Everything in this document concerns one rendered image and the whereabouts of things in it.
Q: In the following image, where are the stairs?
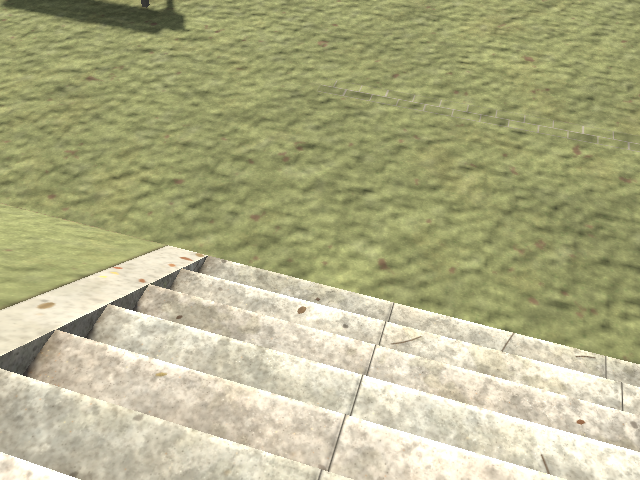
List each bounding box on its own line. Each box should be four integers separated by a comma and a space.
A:
0, 256, 640, 480

